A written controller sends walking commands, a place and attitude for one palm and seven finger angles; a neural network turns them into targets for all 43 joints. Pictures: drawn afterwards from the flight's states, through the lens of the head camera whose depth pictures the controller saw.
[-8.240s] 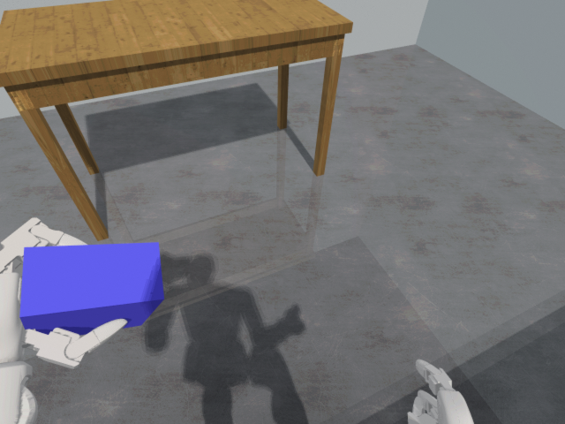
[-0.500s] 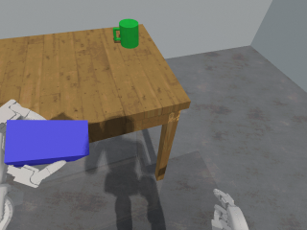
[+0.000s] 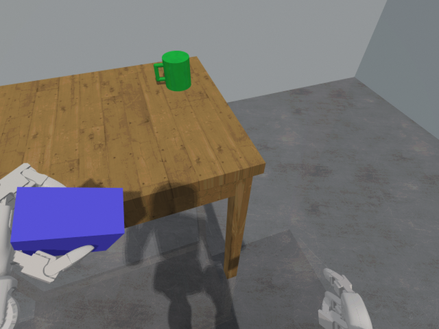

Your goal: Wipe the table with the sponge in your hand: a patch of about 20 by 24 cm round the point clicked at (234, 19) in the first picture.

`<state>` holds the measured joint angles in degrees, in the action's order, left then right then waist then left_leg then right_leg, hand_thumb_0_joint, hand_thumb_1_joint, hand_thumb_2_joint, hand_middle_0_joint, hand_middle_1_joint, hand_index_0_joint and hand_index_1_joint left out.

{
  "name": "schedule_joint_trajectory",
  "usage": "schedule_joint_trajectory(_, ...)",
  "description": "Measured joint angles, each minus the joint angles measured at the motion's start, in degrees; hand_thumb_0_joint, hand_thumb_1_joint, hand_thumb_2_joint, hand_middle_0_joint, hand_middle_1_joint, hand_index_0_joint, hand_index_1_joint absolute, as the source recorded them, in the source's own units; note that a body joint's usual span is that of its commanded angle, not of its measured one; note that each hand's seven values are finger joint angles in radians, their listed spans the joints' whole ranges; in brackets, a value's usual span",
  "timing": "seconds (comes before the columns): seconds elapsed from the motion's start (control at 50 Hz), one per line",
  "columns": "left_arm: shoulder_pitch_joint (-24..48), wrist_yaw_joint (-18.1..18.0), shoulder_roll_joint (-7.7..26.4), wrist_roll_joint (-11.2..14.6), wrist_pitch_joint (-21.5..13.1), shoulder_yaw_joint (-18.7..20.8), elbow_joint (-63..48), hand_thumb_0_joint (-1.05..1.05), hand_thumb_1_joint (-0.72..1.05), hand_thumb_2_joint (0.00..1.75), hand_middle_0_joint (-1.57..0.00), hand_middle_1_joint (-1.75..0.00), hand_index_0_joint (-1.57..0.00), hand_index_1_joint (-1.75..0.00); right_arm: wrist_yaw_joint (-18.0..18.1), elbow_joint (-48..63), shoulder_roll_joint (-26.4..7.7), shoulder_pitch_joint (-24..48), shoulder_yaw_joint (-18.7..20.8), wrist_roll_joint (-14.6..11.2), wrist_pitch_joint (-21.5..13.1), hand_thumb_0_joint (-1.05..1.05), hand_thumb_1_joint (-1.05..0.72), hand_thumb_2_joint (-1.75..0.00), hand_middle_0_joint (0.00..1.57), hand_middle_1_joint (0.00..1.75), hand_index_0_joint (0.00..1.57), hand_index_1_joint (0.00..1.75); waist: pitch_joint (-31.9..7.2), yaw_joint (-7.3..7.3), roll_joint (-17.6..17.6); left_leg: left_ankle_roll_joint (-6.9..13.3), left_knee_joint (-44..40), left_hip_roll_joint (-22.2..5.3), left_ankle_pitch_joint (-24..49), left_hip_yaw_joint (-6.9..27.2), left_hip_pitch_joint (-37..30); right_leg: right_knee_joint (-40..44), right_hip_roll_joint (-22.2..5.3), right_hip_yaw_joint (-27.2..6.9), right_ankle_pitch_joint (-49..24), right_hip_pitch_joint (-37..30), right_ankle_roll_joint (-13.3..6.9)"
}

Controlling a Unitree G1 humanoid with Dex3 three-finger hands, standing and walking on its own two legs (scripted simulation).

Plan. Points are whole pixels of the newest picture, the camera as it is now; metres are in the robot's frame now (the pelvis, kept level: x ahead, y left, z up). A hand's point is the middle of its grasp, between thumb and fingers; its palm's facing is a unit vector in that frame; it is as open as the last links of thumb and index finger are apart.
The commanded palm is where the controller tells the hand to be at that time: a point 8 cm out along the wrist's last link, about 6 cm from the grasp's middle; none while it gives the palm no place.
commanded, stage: shuffle to correct the standing spot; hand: left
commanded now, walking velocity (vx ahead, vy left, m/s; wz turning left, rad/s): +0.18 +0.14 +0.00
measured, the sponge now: (84, 223) +0.22 +0.21 +0.15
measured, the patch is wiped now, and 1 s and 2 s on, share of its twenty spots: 0.00 0.00 0.00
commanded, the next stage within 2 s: come to a stop and stand still in 0.94 s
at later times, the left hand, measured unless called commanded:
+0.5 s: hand (72, 176) +0.29 +0.25 +0.16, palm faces +0.33 -0.77 -0.54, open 10.3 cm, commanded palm +0.24 +0.29 +0.18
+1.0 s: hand (54, 139) +0.37 +0.32 +0.16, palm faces +0.44 -0.79 -0.43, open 10.2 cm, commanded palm +0.30 +0.35 +0.18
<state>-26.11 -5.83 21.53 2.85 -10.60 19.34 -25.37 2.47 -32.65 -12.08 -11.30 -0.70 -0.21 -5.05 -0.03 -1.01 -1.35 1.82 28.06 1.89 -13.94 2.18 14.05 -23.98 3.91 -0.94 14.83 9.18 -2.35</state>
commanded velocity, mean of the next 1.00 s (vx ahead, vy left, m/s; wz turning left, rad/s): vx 0.12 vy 0.16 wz -0.04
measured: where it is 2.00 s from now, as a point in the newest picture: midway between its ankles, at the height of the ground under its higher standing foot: outside the picture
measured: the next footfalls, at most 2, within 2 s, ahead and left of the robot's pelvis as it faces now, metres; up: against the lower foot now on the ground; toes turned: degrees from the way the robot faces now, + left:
right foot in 0.50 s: +0.17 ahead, -0.09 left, +0.00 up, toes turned -7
left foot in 0.78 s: +0.20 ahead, +0.21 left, +0.00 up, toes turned +0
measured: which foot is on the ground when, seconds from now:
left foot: down 0.00-0.50, up 0.52-0.76, down 0.78-1.00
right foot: down 0.00-0.18, up 0.20-0.48, down 0.50-1.00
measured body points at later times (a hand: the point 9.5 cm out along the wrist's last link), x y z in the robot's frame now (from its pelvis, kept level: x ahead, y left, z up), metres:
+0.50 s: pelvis +0.08 +0.01 -0.02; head +0.10 -0.01 +0.43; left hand +0.27 +0.29 +0.19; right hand +0.22 -0.21 -0.12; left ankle +0.01 +0.09 -0.74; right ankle +0.13 -0.09 -0.74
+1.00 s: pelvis +0.15 +0.07 -0.02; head +0.17 +0.06 +0.43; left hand +0.34 +0.36 +0.19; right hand +0.33 -0.15 -0.11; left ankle +0.16 +0.20 -0.74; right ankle +0.13 -0.09 -0.74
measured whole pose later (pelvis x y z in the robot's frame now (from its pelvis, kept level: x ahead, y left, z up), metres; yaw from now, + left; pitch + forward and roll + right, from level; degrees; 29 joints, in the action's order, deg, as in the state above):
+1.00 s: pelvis +0.15 +0.07 -0.02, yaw +1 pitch -1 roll +0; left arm -23.1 -8.1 22.0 1.9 -10.7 23.1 -28.0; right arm 1.2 -33.8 -10.9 -10.5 0.4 -1.9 -5.8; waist 4.2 -0.7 -0.3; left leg -0.8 42.1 -3.5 -18.6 -3.5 20.2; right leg -39.9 -6.8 4.1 22.5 15.6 3.3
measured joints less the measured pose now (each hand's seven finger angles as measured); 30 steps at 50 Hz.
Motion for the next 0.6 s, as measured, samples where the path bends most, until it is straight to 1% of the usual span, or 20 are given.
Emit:
schedule_joint_trajectory(0.06,-0.39,-0.08,-0.63,0.18,0.77,-0.21,1.85,-0.01,-0.51,1.0,-0.7,-1.36,-0.72,-1.36,0.08,-0.29,-0.7,-1.28,0.46,-0.41,0.82,0.01,-0.9,-0.9,0.21,0.3,0.2,0.3,-1.22,-0.07,-0.97,0.28,3.54,-0.07,-2.45,0.22,1.05,-2.07,0.2,0.38,1.89,0.26,0.05)
schedule_joint_trajectory(0.1,0.37,-0.12,-1.24,-0.02,1.46,-0.77,2.65,-0.01,-0.51,1.0,-0.7,-1.36,-0.72,-1.36,0.06,-0.83,-1.21,-2.27,0.82,-0.71,1.26,0.01,-0.9,-0.9,0.21,0.3,0.2,0.3,-1.39,-0.19,-0.95,0.25,5.88,-0.18,-4.07,-0.72,1.51,-3.92,-0.07,0.89,3.53,0.27,0.22)
schedule_joint_trajectory(0.12,0.94,-0.17,-1.49,-0.12,1.68,-1.05,2.85,-0.01,-0.51,1.01,-0.7,-1.36,-0.72,-1.36,0.05,-1.21,-1.35,-2.68,0.91,-0.82,1.45,0.01,-0.9,-0.9,0.21,0.3,0.2,0.3,-1.24,-0.3,-0.5,0.84,6.31,0.04,-4.79,-1.29,1.27,-5.16,-0.48,1.06,4.51,0.31,0.38)
schedule_joint_trajectory(0.16,1.78,-0.31,-1.73,-0.27,1.99,-1.06,2.78,-0.01,-0.51,1.01,-0.7,-1.36,-0.72,-1.36,-0.07,-1.95,-1.21,-2.98,0.88,-0.9,1.87,0.01,-0.9,-0.9,0.21,0.3,0.2,0.3,-0.49,-0.76,1.42,1.88,6.4,1.35,-5.34,-2.25,0.22,-8.3,-1.89,0.5,6.71,0.68,0.89)
schedule_joint_trajectory(0.2,2.1,-0.57,-1.73,-0.41,2.27,-0.39,2.11,-0.01,-0.51,1.01,-0.7,-1.36,-0.72,-1.36,-0.23,-1.93,-0.9,-2.55,0.66,-0.8,1.89,0.01,-0.9,-0.9,0.21,0.3,0.2,0.3,0.54,-0.99,3.0,2.42,6.07,2.48,-5.83,-3.63,-0.83,-14.7,-3.16,-0.13,8.42,3.01,1.09)
schedule_joint_trajectory(0.22,2.23,-0.77,-1.59,-0.66,2.33,-0.06,1.81,-0.01,-0.51,1.01,-0.7,-1.36,-0.72,-1.36,-0.32,-1.76,-0.55,-2.27,0.67,-0.51,1.65,0.01,-0.9,-0.9,0.21,0.3,0.2,0.3,1.08,-0.8,3.28,2.68,5.58,2.77,-5.88,-4.1,-1.43,-20.09,-3.33,-0.21,10.18,5.1,1.06)
schedule_joint_trajectory(0.26,2.54,-1.0,-0.8,-1.14,2.34,0.35,1.01,-0.01,-0.51,1.01,-0.7,-1.36,-0.72,-1.36,-0.7,-1.31,0.45,-2.1,0.63,0.08,0.89,0.01,-0.9,-0.9,0.2,0.3,0.2,0.3,1.88,0.12,3.24,2.92,3.75,3.0,-5.26,-4.14,-2.7,-30.37,-3.14,0.08,12.43,9.72,0.8)
schedule_joint_trajectory(0.28,2.64,-0.98,-0.23,-1.21,2.29,0.48,0.31,-0.01,-0.51,1.01,-0.7,-1.36,-0.72,-1.36,-0.97,-1.09,0.96,-2.22,0.52,0.1,0.5,0.01,-0.9,-0.9,0.2,0.3,0.2,0.3,2.17,0.6,3.07,3.03,2.63,2.98,-4.79,-3.87,-3.3,-33.64,-3.16,0.62,12.61,11.82,0.77)
schedule_joint_trajectory(0.32,2.23,-0.79,0.88,-1.29,1.72,0.93,-1.56,-0.01,-0.51,1.01,-0.7,-1.36,-0.72,-1.36,-1.61,-0.72,1.79,-2.64,0.23,-0.07,-0.19,0.01,-0.9,-0.9,0.2,0.3,0.2,0.3,2.44,1.23,2.63,3.07,0.48,2.71,-3.96,-3.44,-4.27,-35.98,-3.66,2.05,10.81,15.47,0.89)
schedule_joint_trajectory(0.36,0.88,-0.51,1.6,-1.22,0.6,1.64,-3.36,-0.01,-0.51,1.01,-0.7,-1.36,-0.72,-1.36,-2.06,-0.41,2.17,-3.08,-0.02,-0.34,-0.53,0.01,-0.9,-0.9,0.21,0.3,0.2,0.3,2.52,1.44,1.94,2.87,-1.08,2.3,-3.66,-3.47,-5.03,-33.4,-4.64,3.67,7.79,17.76,1.05)
schedule_joint_trajectory(0.4,-1.2,-0.34,2.1,-1.0,-0.53,2.53,-4.36,-0.01,-0.51,1.01,-0.7,-1.36,-0.72,-1.36,-2.22,-0.23,2.2,-3.44,-0.15,-0.49,-0.57,0.01,-0.9,-0.9,0.21,0.3,0.2,0.3,2.47,1.41,1.13,2.61,-1.81,2.0,-4.04,-3.96,-5.68,-27.8,-5.58,5.02,4.86,18.34,1.19)
schedule_joint_trajectory(0.44,-3.1,-0.23,2.59,-0.75,-1.1,3.2,-4.26,-0.01,-0.51,1.01,-0.7,-1.36,-0.72,-1.36,-2.08,-0.11,1.92,-3.88,-0.17,-0.49,-0.41,0.01,-0.9,-0.9,0.21,0.3,0.2,0.3,2.37,1.47,0.11,2.33,-0.99,1.77,-5.31,-4.25,-5.95,-20.1,-5.98,6.3,2.12,16.78,1.23)
schedule_joint_trajectory(0.48,-3.88,-0.18,3.45,-0.58,-1.08,3.56,-3.52,-0.01,-0.51,1.01,-0.7,-1.36,-0.72,-1.36,-1.77,-0.02,1.41,-4.54,-0.12,-0.55,-0.06,0.01,-0.9,-0.9,0.21,0.3,0.2,0.3,2.16,1.69,-0.84,1.97,2.98,1.57,-8.19,-3.82,-5.1,-10.98,-5.82,7.9,-2.27,12.81,0.92)
schedule_joint_trajectory(0.5,-3.45,-0.2,3.88,-0.67,-1.09,3.55,-3.05,-0.01,-0.51,1.01,-0.7,-1.36,-0.72,-1.36,-1.63,-0.15,1.02,-4.66,0.04,-0.59,0.14,0.01,-0.9,-0.9,0.21,0.3,0.2,0.3,2.11,1.85,-1.34,1.67,7.65,1.32,-10.13,-3.62,-3.23,-8.93,-5.69,8.62,-2.78,11.28,-0.47)
schedule_joint_trajectory(0.52,-2.15,-0.12,3.47,-0.8,-1.15,3.12,-2.22,-0.01,-0.51,1.01,-0.7,-1.36,-0.72,-1.36,-1.59,-0.95,0.39,-3.98,0.49,-0.59,0.53,0.01,-0.9,-0.9,0.21,0.3,0.2,0.3,2.62,1.81,-2.4,1.24,14.9,0.6,-10.8,-3.28,-0.18,-10.35,-5.34,9.56,-1.59,11.38,-1.06)
schedule_joint_trajectory(0.56,0.48,0.17,1.82,-0.78,-1.39,2.12,-0.62,-0.01,-0.51,1.01,-0.7,-1.36,-0.72,-1.36,-1.74,-2.83,-0.77,-2.47,1.3,-0.36,1.44,0.01,-0.9,-0.9,0.21,0.3,0.2,0.3,3.7,1.45,-3.0,-0.08,29.5,0.24,-11.86,-2.38,6.19,-12.87,-5.46,10.55,0.76,11.04,-0.92)
schedule_joint_trajectory(0.58,1.14,0.23,0.97,-0.82,-1.34,1.85,-0.34,-0.01,-0.51,1.01,-0.7,-1.36,-0.72,-1.36,-2.02,-3.44,-1.16,-1.98,1.63,-0.42,1.91,0.01,-0.9,-0.9,0.21,0.3,0.2,0.3,3.97,0.91,-2.39,-0.51,34.25,0.03,-12.56,-2.38,8.75,-13.46,-5.8,10.29,1.44,10.77,-0.71)
schedule_joint_trajectory(0.6,1.24,0.2,0.17,-0.9,-1.34,1.76,-0.41,-0.01,-0.51,1.01,-0.7,-1.36,-0.72,-1.36,-2.2,-3.67,-1.48,-1.58,1.84,-0.46,2.42,0.01,-0.9,-0.9,0.21,0.3,0.2,0.3,4.19,0.45,-1.57,-0.74,36.99,-0.63,-12.59,-2.39,10.85,-13.69,-6.14,9.83,1.82,10.45,-0.5)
